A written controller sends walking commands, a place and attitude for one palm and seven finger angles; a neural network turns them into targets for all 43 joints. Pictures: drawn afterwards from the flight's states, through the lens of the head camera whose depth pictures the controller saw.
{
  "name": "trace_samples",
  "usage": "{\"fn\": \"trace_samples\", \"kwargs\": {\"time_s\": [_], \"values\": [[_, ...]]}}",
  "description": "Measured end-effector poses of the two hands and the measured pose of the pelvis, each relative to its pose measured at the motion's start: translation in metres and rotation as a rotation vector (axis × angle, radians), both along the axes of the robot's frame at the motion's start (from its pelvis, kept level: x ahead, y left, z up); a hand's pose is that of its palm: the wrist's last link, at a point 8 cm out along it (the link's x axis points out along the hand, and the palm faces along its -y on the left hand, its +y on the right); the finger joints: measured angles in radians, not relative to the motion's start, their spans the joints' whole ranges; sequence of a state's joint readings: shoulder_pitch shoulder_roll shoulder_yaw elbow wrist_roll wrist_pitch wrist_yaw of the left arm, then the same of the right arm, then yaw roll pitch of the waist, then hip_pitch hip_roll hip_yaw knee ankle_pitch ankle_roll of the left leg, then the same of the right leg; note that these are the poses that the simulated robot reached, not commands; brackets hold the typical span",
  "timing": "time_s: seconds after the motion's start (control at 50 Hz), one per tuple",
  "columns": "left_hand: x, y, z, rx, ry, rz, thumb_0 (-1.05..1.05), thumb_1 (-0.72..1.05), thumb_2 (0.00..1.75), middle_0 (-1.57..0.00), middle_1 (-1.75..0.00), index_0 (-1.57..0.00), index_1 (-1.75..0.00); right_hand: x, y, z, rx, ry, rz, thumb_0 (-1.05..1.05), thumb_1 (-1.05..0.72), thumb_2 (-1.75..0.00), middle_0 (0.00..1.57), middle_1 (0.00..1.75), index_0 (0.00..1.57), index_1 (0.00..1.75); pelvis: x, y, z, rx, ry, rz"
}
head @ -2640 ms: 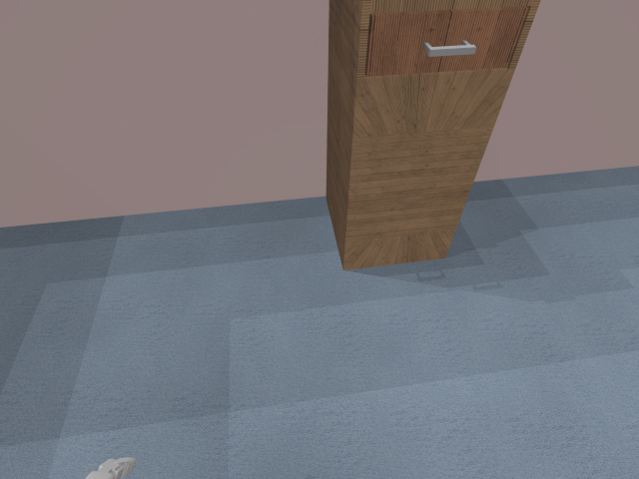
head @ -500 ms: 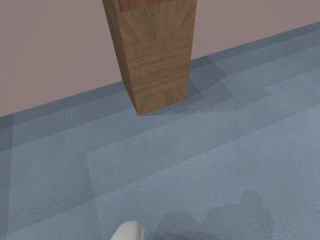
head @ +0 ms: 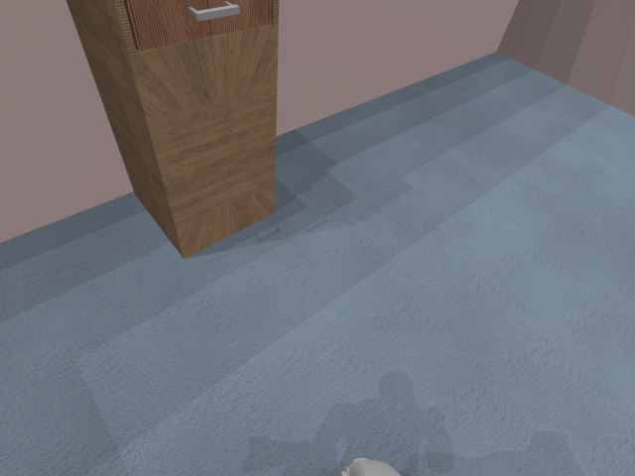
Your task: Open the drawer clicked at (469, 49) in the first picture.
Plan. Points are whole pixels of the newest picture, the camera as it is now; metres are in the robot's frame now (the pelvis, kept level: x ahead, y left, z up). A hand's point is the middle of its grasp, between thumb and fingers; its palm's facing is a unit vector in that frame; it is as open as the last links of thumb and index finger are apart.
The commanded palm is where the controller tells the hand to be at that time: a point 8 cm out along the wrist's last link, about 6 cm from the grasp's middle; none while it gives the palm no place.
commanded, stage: walk to a spot facing it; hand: left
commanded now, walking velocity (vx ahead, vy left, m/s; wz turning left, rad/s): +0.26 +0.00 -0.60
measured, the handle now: (213, 10) +1.08 +0.37 +0.10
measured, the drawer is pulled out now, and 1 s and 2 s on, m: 0.00 0.00 0.00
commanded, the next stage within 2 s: turn to face it in 1.76 s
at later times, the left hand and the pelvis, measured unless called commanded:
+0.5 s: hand (279, 421) +0.23 +0.07 -0.15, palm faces -0.32 -0.92 -0.22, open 7.4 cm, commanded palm none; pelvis +0.06 -0.08 -0.01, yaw -19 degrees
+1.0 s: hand (288, 343) +0.37 +0.07 -0.19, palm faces -0.43 -0.89 -0.15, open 7.4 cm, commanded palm none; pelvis +0.28 -0.09 +0.00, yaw -30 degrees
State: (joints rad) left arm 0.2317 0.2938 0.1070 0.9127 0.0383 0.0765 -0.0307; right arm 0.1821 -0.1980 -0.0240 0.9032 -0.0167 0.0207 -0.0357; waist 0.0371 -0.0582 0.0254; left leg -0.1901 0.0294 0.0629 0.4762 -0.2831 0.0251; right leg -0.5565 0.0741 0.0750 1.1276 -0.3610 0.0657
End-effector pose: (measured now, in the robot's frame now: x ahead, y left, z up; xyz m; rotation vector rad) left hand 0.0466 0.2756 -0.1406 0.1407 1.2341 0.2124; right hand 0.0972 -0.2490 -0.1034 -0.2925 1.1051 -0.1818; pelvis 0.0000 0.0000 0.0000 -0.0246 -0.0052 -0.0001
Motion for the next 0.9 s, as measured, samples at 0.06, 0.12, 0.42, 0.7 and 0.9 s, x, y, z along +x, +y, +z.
{"fn": "trace_samples", "kwargs": {"time_s": [0.06, 0.12, 0.42, 0.7, 0.9], "values": [[0.008, 0.001, 0.002, -0.007, 0.006, -0.048, 0.01, 0.91, 0.90, -0.20, -0.30, -0.19, -0.30, -0.025, -0.001, -0.001, 0.003, 0.021, -0.054, 0.00, -0.90, -0.90, 0.20, 0.30, 0.21, 0.30, -0.002, 0.004, 0.002, -0.010, -0.004, -0.051], [0.021, -0.005, 0.003, -0.017, 0.030, -0.116, 0.01, 0.91, 0.90, -0.20, -0.30, -0.19, -0.30, -0.053, -0.003, -0.004, 0.018, 0.032, -0.126, 0.00, -0.90, -0.90, 0.20, 0.30, 0.21, 0.30, -0.001, 0.004, 0.003, -0.011, -0.005, -0.105], [0.183, -0.142, 0.011, -0.017, -0.166, -0.468, 0.01, 0.91, 0.90, -0.20, -0.30, -0.19, -0.30, -0.208, -0.041, -0.049, 0.133, 0.381, -0.481, 0.00, -0.91, -0.90, 0.20, 0.30, 0.20, 0.30, 0.034, -0.061, -0.018, 0.009, 0.012, -0.294], [0.171, -0.151, -0.005, -0.023, 0.120, -0.434, 0.01, 0.91, 0.90, -0.21, -0.30, -0.20, -0.30, 0.015, -0.099, -0.025, 0.116, -0.006, -0.433, 0.00, -0.91, -0.90, 0.20, 0.29, 0.20, 0.29, 0.135, -0.091, -0.005, 0.000, 0.001, -0.408], [0.250, -0.134, -0.035, -0.037, 0.268, -0.438, 0.01, 0.91, 0.90, -0.20, -0.30, -0.20, -0.30, 0.130, -0.092, -0.023, 0.057, -0.082, -0.444, 0.00, -0.91, -0.90, 0.20, 0.30, 0.21, 0.30, 0.240, -0.087, -0.020, -0.016, -0.023, -0.492]]}}
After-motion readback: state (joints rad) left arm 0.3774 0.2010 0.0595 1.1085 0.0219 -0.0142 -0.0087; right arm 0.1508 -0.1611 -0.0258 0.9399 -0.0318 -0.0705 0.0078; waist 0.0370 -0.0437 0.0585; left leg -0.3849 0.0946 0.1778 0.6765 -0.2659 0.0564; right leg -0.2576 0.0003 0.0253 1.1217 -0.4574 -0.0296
